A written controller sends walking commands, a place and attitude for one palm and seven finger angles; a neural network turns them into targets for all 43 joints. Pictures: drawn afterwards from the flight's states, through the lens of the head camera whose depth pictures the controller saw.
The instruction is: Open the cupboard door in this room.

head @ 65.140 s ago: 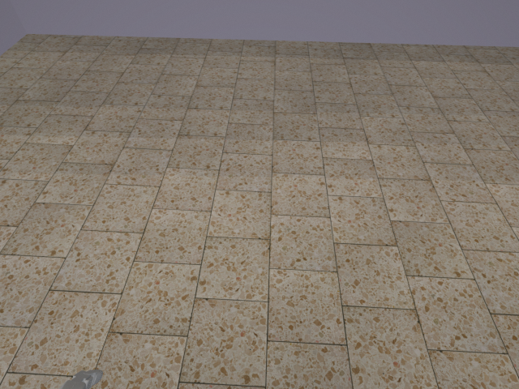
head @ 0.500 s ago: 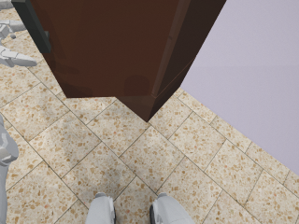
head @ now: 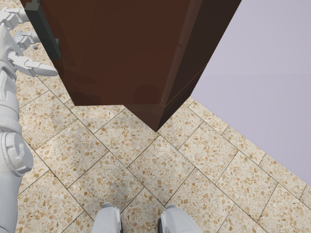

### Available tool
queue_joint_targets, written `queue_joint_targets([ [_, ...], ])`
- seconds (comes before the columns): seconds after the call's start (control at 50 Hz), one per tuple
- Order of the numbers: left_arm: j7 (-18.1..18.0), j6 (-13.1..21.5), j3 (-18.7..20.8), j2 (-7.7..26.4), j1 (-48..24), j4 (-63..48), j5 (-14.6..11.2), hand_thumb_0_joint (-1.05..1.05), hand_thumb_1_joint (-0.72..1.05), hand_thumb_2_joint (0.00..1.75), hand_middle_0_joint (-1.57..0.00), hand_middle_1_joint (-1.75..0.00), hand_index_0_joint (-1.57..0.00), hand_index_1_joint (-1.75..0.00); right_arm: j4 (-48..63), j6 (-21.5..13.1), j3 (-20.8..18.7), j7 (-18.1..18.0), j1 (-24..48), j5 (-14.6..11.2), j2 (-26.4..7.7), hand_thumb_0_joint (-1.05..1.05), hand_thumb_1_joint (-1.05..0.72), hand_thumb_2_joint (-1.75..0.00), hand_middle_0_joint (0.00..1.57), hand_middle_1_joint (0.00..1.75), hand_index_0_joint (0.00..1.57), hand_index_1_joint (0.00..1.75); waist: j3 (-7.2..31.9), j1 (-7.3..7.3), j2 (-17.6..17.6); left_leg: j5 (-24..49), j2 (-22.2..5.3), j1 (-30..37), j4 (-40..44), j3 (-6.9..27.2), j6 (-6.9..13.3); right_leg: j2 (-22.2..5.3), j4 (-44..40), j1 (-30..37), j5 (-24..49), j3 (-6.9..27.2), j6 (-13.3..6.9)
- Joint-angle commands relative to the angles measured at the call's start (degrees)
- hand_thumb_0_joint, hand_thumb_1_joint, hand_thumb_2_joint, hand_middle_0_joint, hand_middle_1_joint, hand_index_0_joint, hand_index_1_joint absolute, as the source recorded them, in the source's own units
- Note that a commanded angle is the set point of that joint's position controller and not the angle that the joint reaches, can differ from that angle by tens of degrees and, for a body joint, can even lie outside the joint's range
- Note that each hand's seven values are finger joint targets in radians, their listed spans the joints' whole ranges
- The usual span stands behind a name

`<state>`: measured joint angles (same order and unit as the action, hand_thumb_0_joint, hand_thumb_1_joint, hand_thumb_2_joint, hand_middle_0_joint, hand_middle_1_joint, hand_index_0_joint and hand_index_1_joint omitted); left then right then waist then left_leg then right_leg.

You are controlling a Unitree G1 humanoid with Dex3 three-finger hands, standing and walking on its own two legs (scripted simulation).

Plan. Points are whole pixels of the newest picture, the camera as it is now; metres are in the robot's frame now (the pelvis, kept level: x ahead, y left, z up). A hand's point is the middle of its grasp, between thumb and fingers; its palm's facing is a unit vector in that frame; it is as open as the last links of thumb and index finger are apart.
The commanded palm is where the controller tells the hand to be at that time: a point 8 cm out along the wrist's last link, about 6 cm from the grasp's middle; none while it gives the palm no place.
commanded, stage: slide the fingers in behind the handle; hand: left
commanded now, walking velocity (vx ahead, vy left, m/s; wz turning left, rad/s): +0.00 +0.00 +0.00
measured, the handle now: (46, 28) +0.60 +0.21 +0.10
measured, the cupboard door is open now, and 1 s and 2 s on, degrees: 46 46 50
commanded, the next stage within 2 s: close the thumb around the handle in 0.80 s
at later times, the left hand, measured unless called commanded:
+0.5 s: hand (52, 44) +0.54 +0.19 +0.11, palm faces +0.02 -1.00 +0.00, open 14.0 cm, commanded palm +0.52 +0.23 +0.10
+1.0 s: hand (54, 44) +0.55 +0.19 +0.10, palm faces +0.01 -1.00 +0.00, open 13.8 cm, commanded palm +0.53 +0.23 +0.10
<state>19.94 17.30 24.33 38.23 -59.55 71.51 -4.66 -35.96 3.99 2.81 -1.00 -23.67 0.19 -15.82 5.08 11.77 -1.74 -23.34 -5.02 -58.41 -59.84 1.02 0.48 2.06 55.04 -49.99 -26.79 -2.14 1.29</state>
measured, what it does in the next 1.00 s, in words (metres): stands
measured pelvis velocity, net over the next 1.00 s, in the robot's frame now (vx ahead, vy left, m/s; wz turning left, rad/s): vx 0.00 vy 0.00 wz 0.00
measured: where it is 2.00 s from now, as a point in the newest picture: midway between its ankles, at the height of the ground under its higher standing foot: outside the picture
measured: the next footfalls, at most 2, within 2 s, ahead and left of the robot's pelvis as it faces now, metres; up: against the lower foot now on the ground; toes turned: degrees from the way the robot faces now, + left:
none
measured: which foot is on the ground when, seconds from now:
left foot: down 0.00-1.00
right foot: down 0.00-1.00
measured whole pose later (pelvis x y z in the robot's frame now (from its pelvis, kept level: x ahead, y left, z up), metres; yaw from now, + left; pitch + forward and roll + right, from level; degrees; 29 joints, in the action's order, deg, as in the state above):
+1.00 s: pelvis +0.00 +0.00 +0.00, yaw +0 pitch +23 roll -4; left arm 14.9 17.9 23.4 35.1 -61.4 72.1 -3.2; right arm -36.8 3.2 2.2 -0.3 -24.3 1.0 -15.7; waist 5.1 12.6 -2.1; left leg -23.5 -5.0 -59.1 -59.9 0.9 0.1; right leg 2.1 55.9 -51.2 -27.3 -1.9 1.0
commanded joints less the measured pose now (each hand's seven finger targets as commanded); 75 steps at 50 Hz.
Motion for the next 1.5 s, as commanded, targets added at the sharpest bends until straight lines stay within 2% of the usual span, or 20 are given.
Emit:
queue_joint_targets([
  [0.0, -0.6, 4.7, 0.6, 12.4, -26.8, -14.2, -0.8, 0.0, -0.5, 0.3, -0.3, -1.2, -0.3, -1.2, 1.4, -1.0, -4.5, -0.3, -11.2, 0.5, -10.9, 0.0, -0.9, -0.9, 0.2, 0.3, 0.2, 0.3, 29.4, 0.66, -11.3, 21.8, 2.1, 34.6, 4.7, 3.1, 0.9, 2.5, -6.8, -0.6, 17.4, -1.1, -2.2],
  [0.14, -1.9, 4.7, -3.1, 6.4, -29.0, -14.4, -0.9, 0.0, -0.5, 0.3, -0.3, -1.2, -0.3, -1.2, 0.6, -1.3, -4.8, 0.0, -11.4, 0.7, -10.7, 0.0, -0.9, -0.9, 0.2, 0.3, 0.2, 0.3, 26.8, 2.06, -10.8, 20.4, 1.9, 35.7, 5.4, 3.9, 0.9, 2.6, -7.2, -3.3, 15.2, -1.7, -2.4],
  [0.26, -2.9, 4.7, -4.2, 3.4, -27.0, -14.0, -0.9, 0.0, -0.5, 0.3, -0.3, -1.2, -0.3, -1.2, 0.4, -1.6, -5.1, 0.6, -11.3, 0.9, -10.4, 0.0, -0.9, -0.9, 0.2, 0.3, 0.2, 0.3, 28.6, 1.35, -11.3, 21.9, 2.0, 37.1, 5.4, 4.0, 0.6, 2.5, -6.8, -3.5, 15.9, -2.0, -2.5],
  [0.3, -3.9, 4.3, -3.4, 4.7, -28.2, -13.4, -0.5, 0.0, -0.5, 0.3, -0.3, -1.2, -0.3, -1.2, 0.3, -1.5, -4.9, 0.6, -11.5, 1.0, -10.5, 0.0, -0.9, -0.9, 0.2, 0.3, 0.2, 0.3, 26.4, 1.28, -10.6, 20.1, 2.1, 34.9, 5.7, 4.0, 0.6, 2.5, -7.0, -3.0, 15.1, -1.8, -2.5],
  [0.36, -5.5, 4.7, -2.8, 4.5, -28.0, -14.0, 0.0, 0.0, -0.5, 0.3, -0.3, -1.2, -0.3, -1.2, 0.8, -1.6, -4.9, 0.9, -11.5, 1.2, -10.2, 0.0, -0.9, -0.9, 0.2, 0.3, 0.2, 0.3, 28.5, 1.05, -10.0, 21.6, 2.4, 34.7, 5.2, 3.5, 0.9, 2.4, -6.6, -1.6, 16.9, -1.5, -2.4],
  [0.4, -6.4, 4.1, -0.2, 8.1, -27.8, -11.2, 0.5, 0.0, -0.5, 0.3, -0.3, -1.2, -0.3, -1.2, 0.8, -1.5, -4.7, 0.8, -11.5, 1.1, -10.5, 0.0, -0.9, -0.9, 0.2, 0.3, 0.2, 0.3, 25.6, 1.18, -7.1, 19.0, 2.4, 30.5, 5.2, 2.9, 1.2, 2.4, -6.9, -0.1, 16.3, -1.2, -2.1],
  [0.44, -6.7, 4.9, 0.5, 9.9, -28.4, -12.5, 1.2, 0.0, -0.5, 0.3, -0.3, -1.2, -0.3, -1.2, 1.3, -1.6, -4.5, 0.7, -11.7, 1.2, -10.5, 0.0, -0.9, -0.9, 0.2, 0.3, 0.2, 0.3, 27.0, 0.89, -7.7, 19.4, 2.7, 29.8, 5.0, 2.5, 1.4, 2.3, -6.5, 1.4, 17.4, -0.8, -2.1],
  [0.54, -5.0, 5.7, -0.1, 8.5, -26.3, -13.2, 0.4, 0.0, -0.5, 0.3, -0.3, -1.2, -0.3, -1.2, 1.8, -1.4, -4.8, 0.7, -11.6, 1.0, -10.3, 0.0, -0.9, -0.9, 0.2, 0.3, 0.2, 0.3, 29.4, 0.66, -8.6, 21.8, 2.7, 32.1, 4.6, 2.3, 1.3, 2.5, -6.4, 2.1, 19.6, -0.8, -2.2],
  [0.62, -4.3, 4.4, -0.4, 9.6, -27.8, -11.6, 0.4, 0.0, -0.5, 0.3, -0.3, -1.2, -0.3, -1.2, 1.5, -1.1, -4.6, 0.3, -11.3, 0.6, -10.5, 0.0, -0.9, -0.9, 0.2, 0.3, 0.2, 0.3, 26.7, 1.6, -7.1, 18.6, 2.6, 28.9, 4.6, 1.9, 1.5, 2.3, -6.9, 1.6, 18.0, -0.4, -1.8],
  [0.68, -4.6, 5.1, 1.4, 12.1, -28.2, -12.8, 0.5, 0.0, -0.5, 0.3, -0.3, -1.2, -0.3, -1.2, 1.5, -1.3, -4.5, 0.0, -11.5, 0.8, -10.5, 0.0, -0.9, -0.9, 0.2, 0.3, 0.2, 0.3, 28.7, 0.99, -8.4, 19.7, 2.5, 29.6, 4.5, 2.0, 1.4, 2.3, -6.5, 2.3, 18.7, -0.3, -1.9],
  [0.78, -4.3, 4.8, -1.2, 8.3, -27.7, -11.7, 0.3, 0.0, -0.5, 0.3, -0.3, -1.2, -0.3, -1.2, 1.0, -1.3, -4.7, 0.2, -11.8, 0.7, -10.3, 0.0, -0.9, -0.9, 0.2, 0.3, 0.2, 0.3, 28.0, 1.78, -8.9, 20.8, 2.4, 31.1, 4.2, 2.3, 1.3, 2.4, -6.5, 0.2, 18.7, -0.6, -1.8],
  [0.88, -4.7, 4.3, 0.2, 11.0, -29.1, -12.2, 0.7, 0.0, -0.5, 0.3, -0.3, -1.2, -0.3, -1.2, 1.0, -1.4, -4.6, 0.1, -12.0, 0.8, -10.6, 0.0, -0.9, -0.9, 0.2, 0.3, 0.2, 0.3, 29.0, 1.39, -9.6, 19.9, 2.5, 30.1, 4.2, 2.2, 1.4, 2.2, -6.5, 1.1, 18.2, -0.3, -1.9],
  [0.98, -4.9, 4.7, 0.7, 11.9, -29.1, -12.6, 1.0, 0.0, -0.22, 0.42, -0.32, -1.23, -0.32, -1.23, 1.0, -1.5, -4.5, 0.2, -12.2, 1.0, -10.6, 0.0, -0.9, -0.9, 0.2, 0.3, 0.2, 0.3, 29.5, 1.29, -10.8, 21.5, 2.4, 30.8, 4.0, 2.2, 1.2, 2.3, -6.1, 1.2, 19.3, -0.4, -2.0],
  [1.04, -4.7, 4.4, 0.4, 10.7, -27.8, -12.3, 0.6, 0.0, -0.05, 0.49, -0.33, -1.25, -0.33, -1.25, 1.2, -1.3, -4.5, 0.3, -12.4, 1.0, -10.5, 0.0, -0.9, -0.9, 0.2, 0.3, 0.2, 0.3, 29.1, 1.38, -9.2, 21.9, 2.5, 30.2, 3.9, 2.0, 1.5, 2.4, -6.1, 2.0, 20.2, -0.5, -1.9],
  [1.12, -4.3, 3.6, 1.4, 12.7, -27.6, -11.9, 0.7, 0.0, 0.17, 0.59, -0.35, -1.27, -0.35, -1.27, 1.3, -1.1, -4.5, 0.2, -12.1, 0.7, -10.7, 0.0, -0.9, -0.9, 0.2, 0.3, 0.2, 0.3, 28.9, 1.51, -8.2, 21.2, 2.5, 28.7, 3.7, 1.5, 1.6, 2.4, -6.4, 3.0, 20.9, -0.2, -1.6],
  [1.18, -4.0, 4.4, 1.6, 12.5, -27.3, -13.5, 0.5, 0.0, 0.34, 0.66, -0.36, -1.29, -0.36, -1.29, 1.2, -1.3, -4.6, 0.2, -12.4, 0.9, -10.5, 0.0, -0.9, -0.9, 0.2, 0.3, 0.2, 0.3, 31.0, 0.72, -10.3, 23.8, 2.5, 31.2, 3.7, 1.9, 1.3, 2.5, -6.0, 3.2, 22.2, -0.5, -1.9],
  [1.24, -3.6, 4.8, -0.7, 8.5, -26.7, -14.6, -0.2, 0.0, 0.51, 0.73, -0.37, -1.31, -0.37, -1.31, 1.1, -1.2, -4.8, 0.4, -12.5, 1.0, -10.3, 0.0, -0.9, -0.9, 0.2, 0.3, 0.2, 0.3, 30.2, 1.16, -10.7, 25.1, 2.3, 33.7, 4.1, 2.4, 1.1, 2.6, -6.1, 1.4, 21.7, -0.9, -2.1],
  [1.34, -4.2, 3.6, 1.0, 10.8, -27.3, -12.0, -0.2, 0.0, 0.79, 0.85, -0.39, -1.34, -0.39, -1.34, 0.8, -1.0, -4.6, 0.1, -12.6, 0.9, -10.8, 0.0, -0.9, -0.9, 0.2, 0.3, 0.2, 0.3, 27.1, 1.61, -7.5, 21.8, 2.4, 30.2, 4.4, 2.2, 1.5, 2.6, -6.7, 1.7, 20.0, -0.8, -1.9],
  [1.38, -4.5, 4.2, -0.1, 9.9, -28.0, -13.6, 0.4, 0.0, 0.9, 0.9, -0.4, -1.35, -0.4, -1.35, 1.0, -1.1, -4.7, 0.2, -12.2, 1.0, -10.5, 0.0, -0.9, -0.9, 0.2, 0.3, 0.2, 0.3, 28.7, 1.22, -10.6, 22.6, 2.3, 32.2, 4.3, 2.6, 1.0, 2.5, -6.3, 0.3, 19.5, -0.9, -2.1],
  [1.48, -4.7, 5.3, -0.4, 8.6, -27.1, -14.1, 0.3, 0.0, 0.9, 0.9, -0.4, -1.35, -0.4, -1.35, 1.0, -1.3, -4.8, 0.5, -12.0, 1.1, -10.3, 0.0, -0.9, -0.9, 0.2, 0.3, 0.2, 0.3, 30.5, 0.9, -11.7, 25.0, 2.3, 34.5, 4.0, 2.9, 0.7, 2.5, -5.8, -0.1, 20.3, -1.1, -2.3],
])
